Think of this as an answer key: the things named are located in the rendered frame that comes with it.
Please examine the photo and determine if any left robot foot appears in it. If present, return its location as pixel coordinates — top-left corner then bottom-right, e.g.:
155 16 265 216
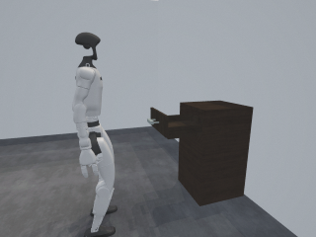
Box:
90 205 118 216

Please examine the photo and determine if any cabinet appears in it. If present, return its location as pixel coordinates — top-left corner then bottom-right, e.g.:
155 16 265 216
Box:
178 100 254 206

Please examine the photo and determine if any drawer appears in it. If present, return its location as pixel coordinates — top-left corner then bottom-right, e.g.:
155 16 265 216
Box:
150 107 203 139

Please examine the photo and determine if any robot right forearm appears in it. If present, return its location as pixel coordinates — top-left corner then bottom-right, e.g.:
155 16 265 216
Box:
73 104 92 151

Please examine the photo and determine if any handle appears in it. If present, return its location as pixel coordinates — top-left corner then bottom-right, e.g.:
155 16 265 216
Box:
147 118 159 125

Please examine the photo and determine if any robot right upper arm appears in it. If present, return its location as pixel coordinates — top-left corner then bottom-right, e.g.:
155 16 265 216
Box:
72 66 96 113

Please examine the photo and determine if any right robot hand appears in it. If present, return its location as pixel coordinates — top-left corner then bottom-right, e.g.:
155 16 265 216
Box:
79 148 99 178

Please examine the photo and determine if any robot right thigh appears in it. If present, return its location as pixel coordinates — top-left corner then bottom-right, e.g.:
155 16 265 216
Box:
89 133 116 194

